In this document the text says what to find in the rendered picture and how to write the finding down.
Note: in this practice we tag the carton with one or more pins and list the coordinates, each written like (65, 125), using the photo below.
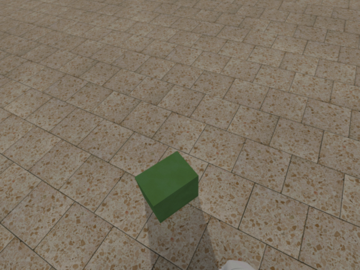
(168, 185)

